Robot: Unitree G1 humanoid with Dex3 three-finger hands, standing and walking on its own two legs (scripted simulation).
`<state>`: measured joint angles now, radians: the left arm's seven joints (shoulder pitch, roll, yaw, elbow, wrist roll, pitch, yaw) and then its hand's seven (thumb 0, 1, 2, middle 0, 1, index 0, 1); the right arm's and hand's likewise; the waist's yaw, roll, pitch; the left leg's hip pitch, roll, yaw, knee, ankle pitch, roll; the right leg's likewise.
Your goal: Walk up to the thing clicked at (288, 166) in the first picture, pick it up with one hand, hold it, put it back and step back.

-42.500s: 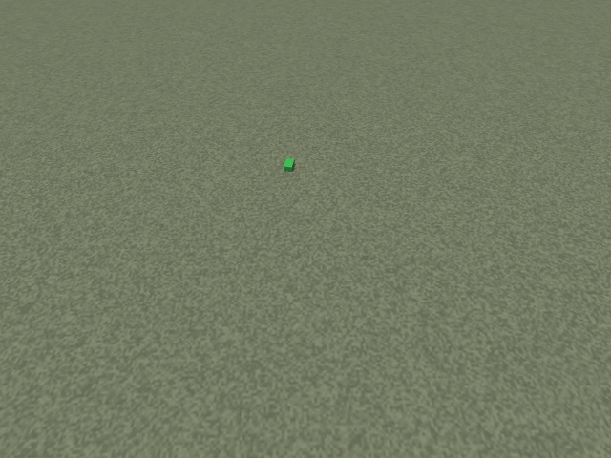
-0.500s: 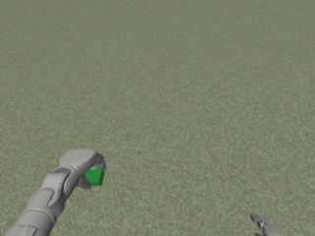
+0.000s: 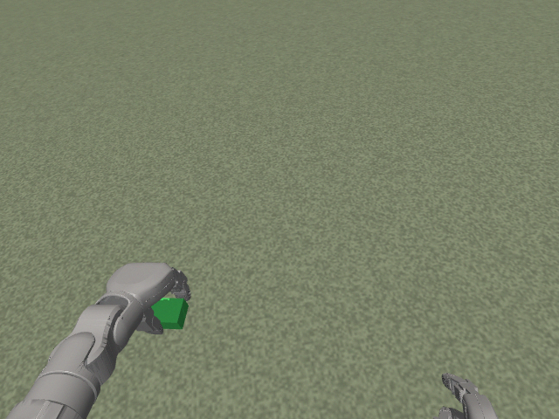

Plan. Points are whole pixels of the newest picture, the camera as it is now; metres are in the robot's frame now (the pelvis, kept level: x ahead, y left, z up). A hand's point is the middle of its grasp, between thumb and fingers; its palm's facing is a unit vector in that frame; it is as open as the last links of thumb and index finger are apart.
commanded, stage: hold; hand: left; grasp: from above
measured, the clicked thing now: (164, 313) +0.32 +0.22 -0.06
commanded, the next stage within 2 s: crouch in 0.12 s
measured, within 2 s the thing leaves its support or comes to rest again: neither
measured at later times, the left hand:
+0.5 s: hand (158, 319) +0.30 +0.22 -0.06, palm faces -0.46 +0.01 -0.89, open 7.1 cm
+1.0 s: hand (198, 328) +0.39 +0.22 -0.29, palm faces -0.40 +0.09 -0.91, open 7.0 cm
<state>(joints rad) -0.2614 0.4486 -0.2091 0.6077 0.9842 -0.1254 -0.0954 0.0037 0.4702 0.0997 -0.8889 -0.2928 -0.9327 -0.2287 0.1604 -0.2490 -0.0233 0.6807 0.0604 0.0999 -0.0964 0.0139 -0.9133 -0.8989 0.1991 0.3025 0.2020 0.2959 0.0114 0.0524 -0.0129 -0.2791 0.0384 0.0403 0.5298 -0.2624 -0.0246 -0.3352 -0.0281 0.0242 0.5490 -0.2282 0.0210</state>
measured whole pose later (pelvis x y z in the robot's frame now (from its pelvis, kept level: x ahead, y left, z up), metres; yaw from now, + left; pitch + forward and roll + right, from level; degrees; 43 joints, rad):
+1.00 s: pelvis -0.05 +0.02 -0.19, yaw +1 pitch +30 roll -2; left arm -0.79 0.45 -0.13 1.25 1.21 -0.09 0.32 0.00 0.46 0.06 -0.97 -0.20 -1.00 -0.14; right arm 0.26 -0.24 -0.08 0.73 -0.03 0.05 -0.04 0.01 -0.91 -0.90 0.20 0.30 0.20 0.30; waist -0.16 0.04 -0.19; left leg -1.50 0.03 -0.03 1.57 -0.60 -0.01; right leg -1.51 -0.03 0.01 1.51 -0.52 0.04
